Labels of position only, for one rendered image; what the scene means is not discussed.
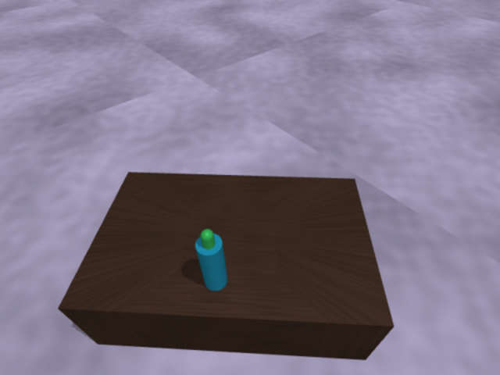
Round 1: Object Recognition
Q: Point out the bottle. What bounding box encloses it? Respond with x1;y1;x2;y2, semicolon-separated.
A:
195;229;227;291

